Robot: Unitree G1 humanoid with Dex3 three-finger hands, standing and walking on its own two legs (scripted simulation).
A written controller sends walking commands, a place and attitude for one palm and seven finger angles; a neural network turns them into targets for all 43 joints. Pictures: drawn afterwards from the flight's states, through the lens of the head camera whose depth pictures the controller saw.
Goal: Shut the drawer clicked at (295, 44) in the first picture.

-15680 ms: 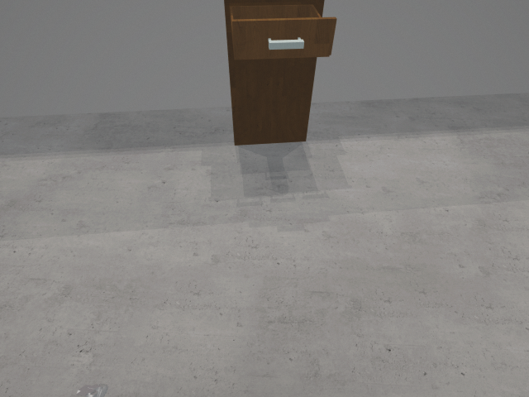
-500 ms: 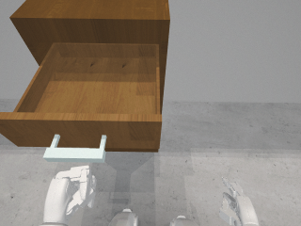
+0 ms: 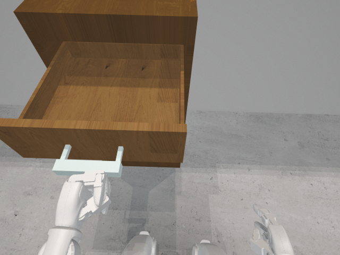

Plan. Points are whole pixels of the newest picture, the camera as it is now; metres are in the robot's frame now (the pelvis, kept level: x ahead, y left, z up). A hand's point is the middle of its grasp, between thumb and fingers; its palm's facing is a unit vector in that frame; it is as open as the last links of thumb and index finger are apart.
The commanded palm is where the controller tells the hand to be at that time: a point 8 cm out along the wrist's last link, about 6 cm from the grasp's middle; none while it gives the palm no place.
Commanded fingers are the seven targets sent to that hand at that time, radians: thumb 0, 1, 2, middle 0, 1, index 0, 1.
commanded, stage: push the drawer shut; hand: left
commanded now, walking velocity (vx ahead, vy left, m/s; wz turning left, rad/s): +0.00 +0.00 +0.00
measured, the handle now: (91, 158) +0.31 +0.19 +0.06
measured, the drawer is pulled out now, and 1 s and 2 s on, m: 0.29 0.15 0.03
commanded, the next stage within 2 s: none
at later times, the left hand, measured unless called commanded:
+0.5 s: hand (110, 164) +0.30 +0.15 +0.05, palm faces -0.04 -1.00 -0.03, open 2.8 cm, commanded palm +0.30 +0.21 +0.06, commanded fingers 0.00 0.90 0.90 -1.40 -1.60 -1.40 -1.60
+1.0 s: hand (117, 139) +0.37 +0.15 +0.05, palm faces -0.02 -1.00 -0.04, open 2.6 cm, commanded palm +0.36 +0.20 +0.06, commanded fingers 0.00 0.90 0.90 -1.40 -1.60 -1.40 -1.60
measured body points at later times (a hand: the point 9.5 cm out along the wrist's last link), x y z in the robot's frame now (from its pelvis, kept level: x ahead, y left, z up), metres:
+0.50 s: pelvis -0.01 +0.01 +0.01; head +0.05 +0.02 +0.46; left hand +0.30 +0.20 +0.06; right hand +0.14 -0.23 -0.08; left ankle +0.03 +0.10 -0.65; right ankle +0.00 -0.09 -0.65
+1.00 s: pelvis -0.01 +0.02 +0.01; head +0.07 +0.03 +0.45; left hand +0.36 +0.20 +0.06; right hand +0.12 -0.23 -0.10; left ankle +0.03 +0.10 -0.65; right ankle +0.00 -0.09 -0.65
